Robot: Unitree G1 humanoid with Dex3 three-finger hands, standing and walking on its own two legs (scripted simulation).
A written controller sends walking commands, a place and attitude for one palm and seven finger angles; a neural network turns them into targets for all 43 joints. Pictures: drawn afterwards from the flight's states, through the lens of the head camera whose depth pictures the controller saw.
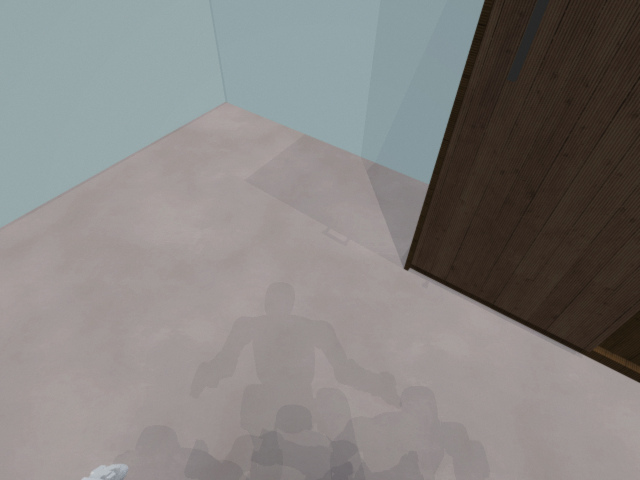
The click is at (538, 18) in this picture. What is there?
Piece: wardrobe's sliding door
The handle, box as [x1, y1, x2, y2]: [507, 0, 548, 81]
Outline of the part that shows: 548,0 537,1 507,79 513,81 516,79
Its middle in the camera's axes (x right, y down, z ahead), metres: +0.46 -0.47 +0.81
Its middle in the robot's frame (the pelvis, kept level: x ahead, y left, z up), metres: +0.96 -0.41 +0.21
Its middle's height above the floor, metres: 0.98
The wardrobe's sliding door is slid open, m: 0.00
